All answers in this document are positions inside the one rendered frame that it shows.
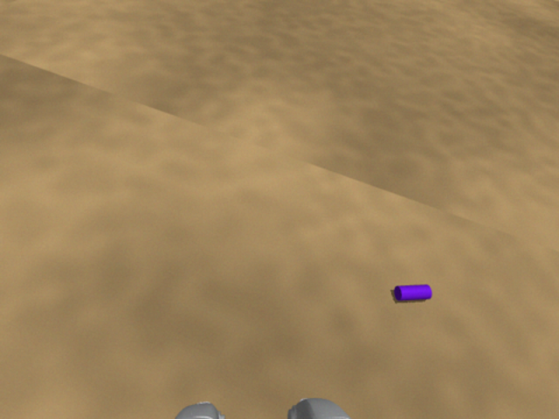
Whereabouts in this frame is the can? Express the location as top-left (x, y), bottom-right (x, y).
top-left (394, 285), bottom-right (432, 301)

